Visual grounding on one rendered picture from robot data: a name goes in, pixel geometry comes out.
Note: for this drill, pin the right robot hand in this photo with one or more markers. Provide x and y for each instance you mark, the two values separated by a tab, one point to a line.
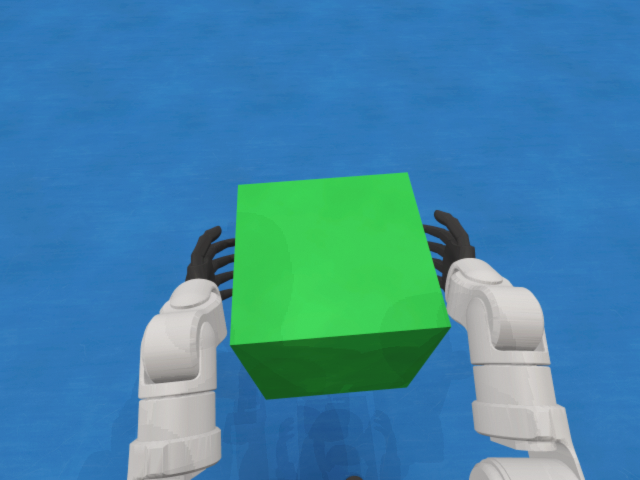
457	244

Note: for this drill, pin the carton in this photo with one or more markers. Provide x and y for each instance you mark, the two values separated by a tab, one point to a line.
334	286

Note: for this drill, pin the robot right forearm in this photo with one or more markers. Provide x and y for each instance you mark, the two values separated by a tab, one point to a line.
515	400

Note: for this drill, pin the left robot hand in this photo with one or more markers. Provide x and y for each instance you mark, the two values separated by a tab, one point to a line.
203	267

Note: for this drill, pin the robot right upper arm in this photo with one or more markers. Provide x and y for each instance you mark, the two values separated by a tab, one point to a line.
500	468

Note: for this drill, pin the robot left forearm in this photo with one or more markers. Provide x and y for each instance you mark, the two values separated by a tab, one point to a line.
177	434

